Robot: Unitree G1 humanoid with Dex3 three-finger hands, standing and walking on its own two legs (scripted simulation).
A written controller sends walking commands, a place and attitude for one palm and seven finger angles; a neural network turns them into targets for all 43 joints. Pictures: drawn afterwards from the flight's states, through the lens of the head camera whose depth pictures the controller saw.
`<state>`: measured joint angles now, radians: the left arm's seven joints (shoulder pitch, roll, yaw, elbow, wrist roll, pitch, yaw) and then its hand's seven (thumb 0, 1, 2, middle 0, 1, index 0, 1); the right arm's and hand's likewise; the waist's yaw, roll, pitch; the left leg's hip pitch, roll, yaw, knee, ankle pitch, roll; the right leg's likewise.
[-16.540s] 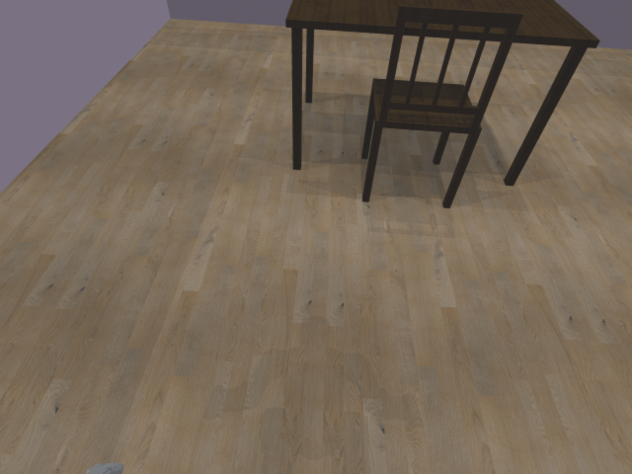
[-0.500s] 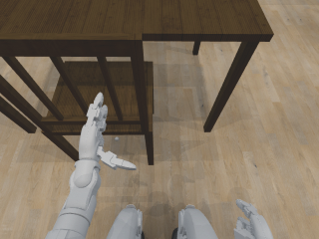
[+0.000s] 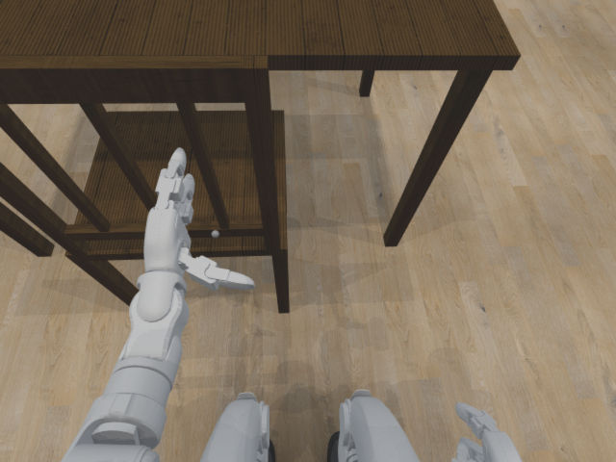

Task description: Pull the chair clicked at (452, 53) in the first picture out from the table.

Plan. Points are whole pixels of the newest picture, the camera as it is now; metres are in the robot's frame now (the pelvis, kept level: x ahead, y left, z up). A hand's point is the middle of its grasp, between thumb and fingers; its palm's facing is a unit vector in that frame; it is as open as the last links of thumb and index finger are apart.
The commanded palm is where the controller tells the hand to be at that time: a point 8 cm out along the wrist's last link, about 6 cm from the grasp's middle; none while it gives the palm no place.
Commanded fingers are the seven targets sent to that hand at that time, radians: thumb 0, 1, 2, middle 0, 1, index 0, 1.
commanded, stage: push the fingers through the gap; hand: left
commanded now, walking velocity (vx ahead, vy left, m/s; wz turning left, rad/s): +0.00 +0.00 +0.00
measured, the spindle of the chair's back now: (135, 177) +0.50 +0.24 +0.01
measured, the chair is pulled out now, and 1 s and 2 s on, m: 0.00 0.00 0.00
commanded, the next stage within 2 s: hook a spindle and tug to test in 1.18 s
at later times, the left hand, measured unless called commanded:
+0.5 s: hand (214, 204) +0.44 +0.13 +0.02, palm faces +0.03 -1.00 -0.01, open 16.9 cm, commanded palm +0.42 +0.17 +0.02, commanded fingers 0.00 -0.50 0.30 -0.06 -0.08 -0.06 -0.08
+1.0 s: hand (224, 179) +0.49 +0.12 +0.02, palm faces +0.03 -1.00 -0.02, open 16.9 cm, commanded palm +0.45 +0.16 +0.02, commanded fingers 0.00 -0.50 0.30 -0.06 -0.08 -0.06 -0.08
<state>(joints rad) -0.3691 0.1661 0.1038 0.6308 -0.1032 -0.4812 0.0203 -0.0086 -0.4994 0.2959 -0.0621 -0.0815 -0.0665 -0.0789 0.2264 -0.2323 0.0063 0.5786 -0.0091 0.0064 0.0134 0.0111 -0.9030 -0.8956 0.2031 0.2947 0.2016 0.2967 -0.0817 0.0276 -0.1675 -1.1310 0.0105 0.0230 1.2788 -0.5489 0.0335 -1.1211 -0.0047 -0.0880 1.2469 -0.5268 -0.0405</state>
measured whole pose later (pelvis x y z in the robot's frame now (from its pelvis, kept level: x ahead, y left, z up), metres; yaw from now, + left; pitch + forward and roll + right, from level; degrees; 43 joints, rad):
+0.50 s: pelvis +0.00 +0.01 +0.00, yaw -1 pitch +24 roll -2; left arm -0.55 0.19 0.18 0.84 -0.08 -0.53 0.03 -0.01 -0.50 0.30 -0.06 -0.08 -0.07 -0.08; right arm 0.26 -0.23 0.00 0.61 -0.02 0.03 0.03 0.01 -0.90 -0.90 0.20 0.29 0.20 0.30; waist -0.11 0.03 -0.17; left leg -1.16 0.01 0.03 1.28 -0.55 0.05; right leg -1.15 0.00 -0.08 1.24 -0.52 -0.02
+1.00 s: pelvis +0.00 +0.01 +0.00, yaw -1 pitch +27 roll -2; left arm -0.74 0.25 0.26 1.03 -0.04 -0.56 0.03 -0.01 -0.50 0.30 -0.06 -0.08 -0.07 -0.08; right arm 0.31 -0.24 0.00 0.62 -0.04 0.09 0.05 0.01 -0.90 -0.90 0.20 0.29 0.20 0.30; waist -0.15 0.04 -0.16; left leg -1.21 0.02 0.04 1.29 -0.55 0.04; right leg -1.20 0.01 -0.07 1.25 -0.52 -0.03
